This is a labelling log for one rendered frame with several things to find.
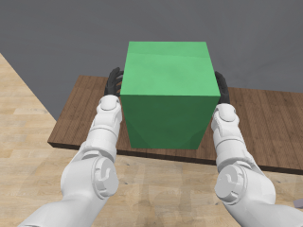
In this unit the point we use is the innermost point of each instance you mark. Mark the right robot hand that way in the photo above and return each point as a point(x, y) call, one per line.
point(224, 99)

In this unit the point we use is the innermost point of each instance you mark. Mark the left robot forearm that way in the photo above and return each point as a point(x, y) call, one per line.
point(103, 134)

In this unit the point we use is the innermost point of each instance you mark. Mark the right robot forearm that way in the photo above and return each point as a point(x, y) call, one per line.
point(228, 141)

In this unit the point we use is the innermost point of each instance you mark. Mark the robot right upper arm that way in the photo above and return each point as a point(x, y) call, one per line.
point(250, 197)

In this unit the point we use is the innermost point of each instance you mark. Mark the left robot hand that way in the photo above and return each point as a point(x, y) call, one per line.
point(111, 86)

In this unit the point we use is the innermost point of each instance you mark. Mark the robot left upper arm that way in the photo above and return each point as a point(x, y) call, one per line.
point(86, 186)

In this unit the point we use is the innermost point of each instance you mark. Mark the carton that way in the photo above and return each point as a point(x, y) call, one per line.
point(168, 93)

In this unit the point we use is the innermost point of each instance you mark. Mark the table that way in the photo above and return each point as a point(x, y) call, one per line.
point(271, 125)

